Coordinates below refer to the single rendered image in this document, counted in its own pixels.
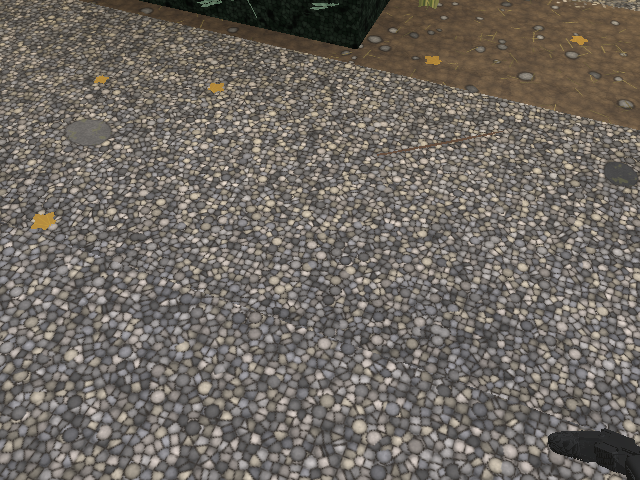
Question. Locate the robot right hand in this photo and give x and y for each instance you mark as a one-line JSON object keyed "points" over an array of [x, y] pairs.
{"points": [[607, 448]]}

